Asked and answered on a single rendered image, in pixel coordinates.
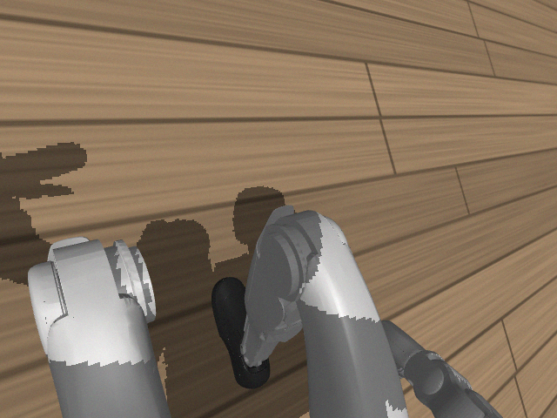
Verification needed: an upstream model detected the right robot foot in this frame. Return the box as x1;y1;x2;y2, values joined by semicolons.
211;277;270;389

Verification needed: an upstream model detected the right robot arm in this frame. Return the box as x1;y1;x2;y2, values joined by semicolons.
404;350;503;418

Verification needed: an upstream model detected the right robot hand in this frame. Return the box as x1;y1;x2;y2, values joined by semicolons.
381;320;425;379

